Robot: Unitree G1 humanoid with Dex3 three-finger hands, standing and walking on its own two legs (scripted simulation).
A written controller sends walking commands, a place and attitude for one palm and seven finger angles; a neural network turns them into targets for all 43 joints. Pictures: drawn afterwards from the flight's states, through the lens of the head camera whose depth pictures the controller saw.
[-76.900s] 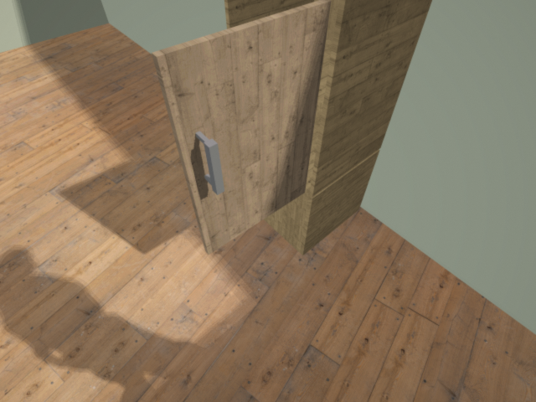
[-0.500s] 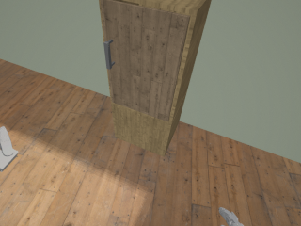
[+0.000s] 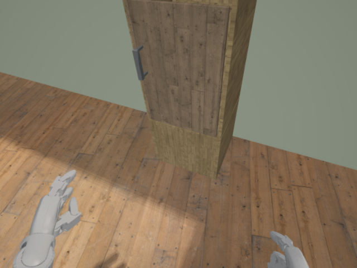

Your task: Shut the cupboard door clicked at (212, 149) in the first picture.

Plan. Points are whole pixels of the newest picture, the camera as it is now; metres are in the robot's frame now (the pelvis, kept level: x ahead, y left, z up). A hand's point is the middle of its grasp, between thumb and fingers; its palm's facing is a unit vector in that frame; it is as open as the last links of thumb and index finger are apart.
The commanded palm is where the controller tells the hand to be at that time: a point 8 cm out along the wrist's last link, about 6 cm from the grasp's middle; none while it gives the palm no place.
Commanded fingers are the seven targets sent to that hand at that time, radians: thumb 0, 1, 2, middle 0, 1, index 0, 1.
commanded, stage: let the arm hang, fingers relaxed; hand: left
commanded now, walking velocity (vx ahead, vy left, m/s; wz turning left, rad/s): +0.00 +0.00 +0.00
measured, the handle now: (141, 63) +0.89 +0.22 +0.02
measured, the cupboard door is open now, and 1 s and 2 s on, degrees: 0 0 0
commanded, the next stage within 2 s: look to check the result in 0.98 s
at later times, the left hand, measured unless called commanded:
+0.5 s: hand out of the picture -0.05 +0.19 -0.16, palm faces +0.02 -0.97 -0.24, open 7.3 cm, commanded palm none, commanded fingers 0.00 0.90 0.90 -0.20 -0.30 -0.20 -0.30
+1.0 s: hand out of the picture -0.03 +0.13 -0.17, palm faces +0.03 -0.99 -0.12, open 7.4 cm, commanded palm none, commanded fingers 0.00 0.90 0.90 -0.20 -0.30 -0.20 -0.30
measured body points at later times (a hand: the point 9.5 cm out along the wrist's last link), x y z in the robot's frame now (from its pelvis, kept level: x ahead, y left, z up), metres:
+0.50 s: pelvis -0.01 +0.00 +0.01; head -0.01 +0.00 +0.46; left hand -0.05 +0.24 -0.14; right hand -0.02 -0.24 -0.15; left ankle +0.05 +0.10 -0.73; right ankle -0.05 -0.10 -0.73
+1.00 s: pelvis -0.01 -0.01 +0.01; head -0.01 +0.00 +0.46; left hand -0.03 +0.19 -0.15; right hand -0.04 -0.22 -0.15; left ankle +0.05 +0.10 -0.73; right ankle -0.05 -0.10 -0.73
